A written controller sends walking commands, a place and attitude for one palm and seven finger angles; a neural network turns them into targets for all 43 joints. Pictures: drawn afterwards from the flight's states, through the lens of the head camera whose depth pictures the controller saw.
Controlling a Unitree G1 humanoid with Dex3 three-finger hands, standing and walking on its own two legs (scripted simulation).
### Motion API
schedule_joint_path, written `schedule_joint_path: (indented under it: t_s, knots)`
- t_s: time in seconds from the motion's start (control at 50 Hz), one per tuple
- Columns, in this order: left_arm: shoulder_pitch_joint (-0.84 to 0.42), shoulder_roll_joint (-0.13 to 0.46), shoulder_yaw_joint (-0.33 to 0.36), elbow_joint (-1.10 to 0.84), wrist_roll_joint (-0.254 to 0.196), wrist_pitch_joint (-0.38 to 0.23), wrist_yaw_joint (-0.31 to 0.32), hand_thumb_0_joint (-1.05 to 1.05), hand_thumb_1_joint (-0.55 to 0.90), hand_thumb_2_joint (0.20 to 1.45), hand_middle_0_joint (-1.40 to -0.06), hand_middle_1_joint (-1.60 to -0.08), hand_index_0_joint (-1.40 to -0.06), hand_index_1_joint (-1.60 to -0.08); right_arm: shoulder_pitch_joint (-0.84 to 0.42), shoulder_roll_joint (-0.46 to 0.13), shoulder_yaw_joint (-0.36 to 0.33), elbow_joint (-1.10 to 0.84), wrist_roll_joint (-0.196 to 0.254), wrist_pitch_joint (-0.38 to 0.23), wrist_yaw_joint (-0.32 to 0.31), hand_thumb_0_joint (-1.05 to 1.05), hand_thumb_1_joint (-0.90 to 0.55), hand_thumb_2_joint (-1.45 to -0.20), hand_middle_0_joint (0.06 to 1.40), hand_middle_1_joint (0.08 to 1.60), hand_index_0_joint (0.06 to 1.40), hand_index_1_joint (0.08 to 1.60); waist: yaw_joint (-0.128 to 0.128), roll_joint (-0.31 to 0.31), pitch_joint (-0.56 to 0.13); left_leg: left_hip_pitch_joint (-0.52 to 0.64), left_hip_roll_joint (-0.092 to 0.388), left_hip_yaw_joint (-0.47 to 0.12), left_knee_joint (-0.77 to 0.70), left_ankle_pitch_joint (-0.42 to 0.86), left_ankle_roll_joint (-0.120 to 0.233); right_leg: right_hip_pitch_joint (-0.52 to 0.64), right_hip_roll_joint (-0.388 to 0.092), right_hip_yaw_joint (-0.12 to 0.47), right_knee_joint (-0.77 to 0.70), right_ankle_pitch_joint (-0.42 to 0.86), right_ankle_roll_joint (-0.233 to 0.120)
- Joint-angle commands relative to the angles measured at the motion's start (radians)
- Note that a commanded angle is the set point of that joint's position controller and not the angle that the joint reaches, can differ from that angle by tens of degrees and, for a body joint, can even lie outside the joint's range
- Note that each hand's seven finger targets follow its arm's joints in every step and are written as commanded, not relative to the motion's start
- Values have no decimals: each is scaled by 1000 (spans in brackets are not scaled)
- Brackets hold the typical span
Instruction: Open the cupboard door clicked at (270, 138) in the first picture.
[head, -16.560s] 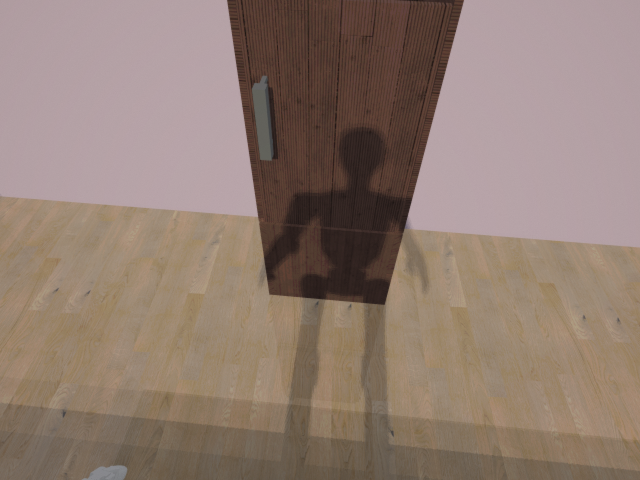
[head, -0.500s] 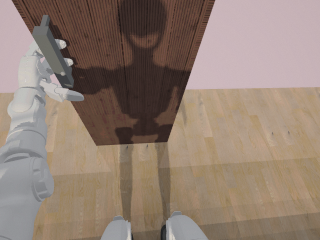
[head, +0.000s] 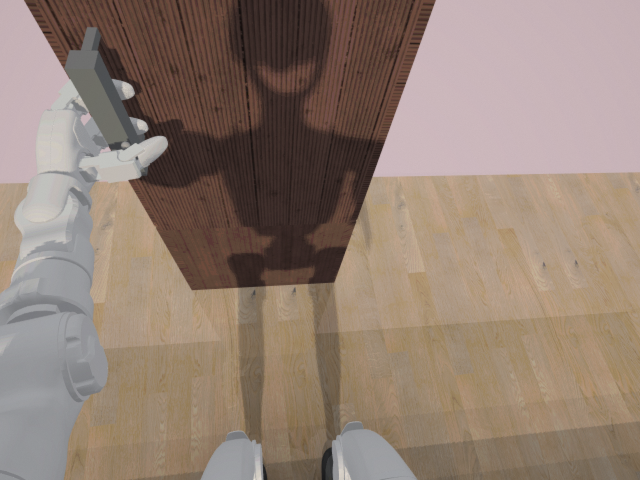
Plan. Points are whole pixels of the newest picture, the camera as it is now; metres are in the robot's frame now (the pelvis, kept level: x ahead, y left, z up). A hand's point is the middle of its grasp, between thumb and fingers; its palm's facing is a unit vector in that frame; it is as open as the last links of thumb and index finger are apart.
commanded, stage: close the thumb around the handle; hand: left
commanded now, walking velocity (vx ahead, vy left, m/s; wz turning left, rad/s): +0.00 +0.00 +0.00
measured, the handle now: (117, 108) +0.56 +0.21 +0.08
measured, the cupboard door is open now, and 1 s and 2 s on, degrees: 1 22 44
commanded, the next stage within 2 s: pull the door open along its arc in 0.28 s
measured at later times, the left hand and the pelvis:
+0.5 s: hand (130, 144) +0.50 +0.19 +0.07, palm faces +0.01 -1.00 +0.00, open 6.2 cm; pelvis +0.00 +0.01 +0.00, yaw -1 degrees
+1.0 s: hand (169, 233) +0.38 +0.14 +0.08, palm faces +0.38 -0.92 +0.08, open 6.5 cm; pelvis +0.01 +0.00 +0.01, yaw +1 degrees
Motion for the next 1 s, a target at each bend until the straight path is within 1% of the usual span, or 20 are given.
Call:
schedule_joint_path:
  t_s: [0.0,0.04,0.08,0.18,0.24,0.32,0.36,0.38,0.54,0.64,0.74,0.76,0.78,0.8,0.82,0.86,0.88,0.92,0.94,0.98]
  knots:
    - [-450,251,33,-231,-15,-78,8,0,732,828,-388,-1332,-388,-1332,167,-184,-66,-48,-9,-15,-10,0,-900,-900,200,300,200,300,-7,133,-486,382,-12,-68,-91,438,0,172,22,37,-88,353,5]
    - [-440,247,31,-248,-14,-85,8,0,844,876,-396,-1344,-396,-1344,170,-184,-67,-47,-9,-13,-7,0,-900,-900,200,300,200,300,0,154,-506,423,-7,-76,-90,489,-5,157,24,30,-80,369,1]
    - [-425,227,21,-241,-20,-78,8,0,900,900,-400,-1350,-400,-1350,167,-184,-68,-48,-9,-11,-5,0,-900,-900,200,300,200,300,-5,129,-491,408,-8,-69,-89,472,-2,164,25,32,-89,368,4]
    - [-377,304,93,-205,-20,-61,18,0,900,900,-400,-1350,-400,-1350,167,-189,-65,-61,-8,-3,-10,0,-900,-900,200,300,200,300,17,94,-466,335,-16,-55,-98,439,3,221,22,39,-93,380,6]
    - [-366,293,81,-221,-17,-67,13,0,900,900,-400,-1350,-400,-1350,164,-183,-63,-71,-6,-2,-9,0,-900,-900,200,300,200,300,23,114,-475,344,-17,-51,-101,454,2,232,22,40,-90,396,4]
    - [-392,263,56,-219,-14,-74,18,0,900,900,-400,-1350,-400,-1350,165,-183,-64,-69,-7,-1,-9,0,-900,-900,200,300,200,300,7,113,-437,365,-11,-63,-105,440,0,182,25,31,-92,353,1]
    - [-393,260,52,-240,-8,-80,23,0,900,900,-400,-1350,-400,-1350,165,-184,-68,-67,-9,-1,-7,0,-900,-900,200,300,200,300,12,136,-472,396,-8,-66,-104,461,-5,172,24,30,-88,357,2]
    - [-426,195,3,-242,-14,-79,26,0,900,900,-400,-1350,-400,-1350,162,-178,-67,-62,-9,-3,-4,0,-900,-900,200,300,200,300,-12,129,-461,406,-8,-68,-100,461,-4,148,25,28,-92,353,4]
    - [-197,168,17,-352,-42,-78,23,0,900,900,-400,-1350,-400,-1350,137,-175,-78,-96,-1,3,9,0,-900,-900,200,300,200,300,56,107,-507,431,-11,-52,-121,525,-7,238,27,24,-95,417,-1]
    - [47,82,-14,-505,-85,-60,22,0,900,900,-400,-1350,-400,-1350,90,-157,-85,-142,15,0,18,0,-900,-900,200,300,200,300,99,54,-485,402,-19,-25,-156,539,0,355,24,28,-117,488,0]
    - [242,-28,-84,-694,-115,-47,46,0,900,900,-400,-1350,-400,-1350,32,-140,-89,-172,27,-19,25,0,-900,-900,200,300,200,300,112,54,-406,404,-22,-8,-184,507,0,373,17,28,-138,486,2]
    - [238,-78,36,-761,-182,-36,197,0,900,900,-400,-1350,-400,-1350,-9,-105,-88,-171,19,-35,24,0,-900,-900,200,300,200,300,192,32,-389,365,-25,-7,-198,505,-14,382,16,9,-140,461,2]
    - [300,-184,-64,-786,-151,-25,276,0,900,900,-400,-1350,-400,-1350,-18,-102,-86,-173,13,-50,33,0,-900,-900,200,300,200,300,160,67,-367,389,-22,-8,-203,493,-24,348,17,1,-135,425,5]
    - [323,-215,-71,-805,-130,-18,345,0,900,900,-400,-1350,-400,-1350,-18,-102,-89,-161,4,-60,40,0,-900,-900,200,300,200,300,152,31,-352,389,-19,-10,-197,494,-27,332,15,-7,-132,420,6]
    - [360,-236,-92,-844,-102,-22,409,0,900,900,-400,-1350,-400,-1350,-22,-102,-89,-158,-6,-68,45,0,-900,-900,200,300,200,300,154,-9,-353,382,-17,-19,-190,506,-26,338,16,-10,-121,420,5]
    - [373,-311,-160,-926,-32,-21,527,0,900,900,-400,-1350,-400,-1350,-48,-88,-90,-155,-26,-74,57,0,-900,-900,200,300,200,300,151,52,-373,407,-18,-15,-181,519,-33,329,5,-6,-103,423,3]
    - [405,-354,-196,-962,3,-18,581,0,900,900,-400,-1350,-400,-1350,-60,-82,-91,-158,-34,-74,64,0,-900,-900,200,300,200,300,158,50,-381,418,-16,-20,-181,524,-36,327,2,-9,-97,409,1]
    - [423,-416,-267,-998,80,3,686,0,900,900,-400,-1350,-400,-1350,-78,-79,-93,-163,-51,-72,70,0,-900,-900,200,300,200,300,143,-17,-368,406,-18,-28,-174,500,-29,330,1,-11,-97,403,0]
    - [446,-454,-294,-1024,105,12,733,0,900,900,-400,-1350,-400,-1350,-101,-71,-96,-168,-54,-70,72,0,-900,-900,200,300,200,300,151,-7,-373,406,-19,-24,-180,474,-30,338,-3,-10,-100,390,-1]
    - [477,-533,-406,-1076,156,30,771,0,900,900,-400,-1350,-400,-1350,-124,-65,-96,-174,-59,-67,73,0,-900,-900,200,300,200,300,136,-13,-367,418,-20,-27,-183,439,-29,343,-9,-9,-108,378,-5]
